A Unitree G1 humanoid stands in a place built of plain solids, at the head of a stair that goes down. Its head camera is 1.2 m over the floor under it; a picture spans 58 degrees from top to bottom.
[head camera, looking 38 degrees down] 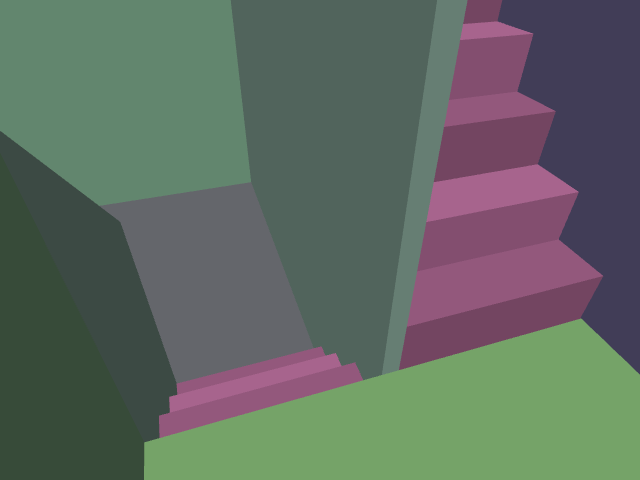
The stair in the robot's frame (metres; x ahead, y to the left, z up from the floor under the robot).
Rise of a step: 0.21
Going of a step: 0.21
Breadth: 0.73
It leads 18 degrees to the left of straight ahead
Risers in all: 4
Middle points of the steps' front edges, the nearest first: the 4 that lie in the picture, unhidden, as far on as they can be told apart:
0.72 0.15 0.00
0.92 0.21 -0.20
1.12 0.28 -0.41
1.32 0.34 -0.62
